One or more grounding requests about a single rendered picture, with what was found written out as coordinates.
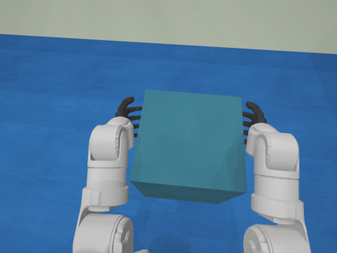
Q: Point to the left robot forearm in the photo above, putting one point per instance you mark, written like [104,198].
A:
[106,186]

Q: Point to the left robot hand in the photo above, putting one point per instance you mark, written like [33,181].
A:
[124,111]

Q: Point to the carton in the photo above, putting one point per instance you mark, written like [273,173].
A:
[190,147]

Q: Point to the left robot upper arm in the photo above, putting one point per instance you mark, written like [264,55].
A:
[104,233]

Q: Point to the right robot hand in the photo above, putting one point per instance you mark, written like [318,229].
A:
[257,117]

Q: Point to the right robot upper arm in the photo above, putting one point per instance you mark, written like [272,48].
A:
[274,239]

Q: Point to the right robot forearm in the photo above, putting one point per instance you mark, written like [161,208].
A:
[276,169]

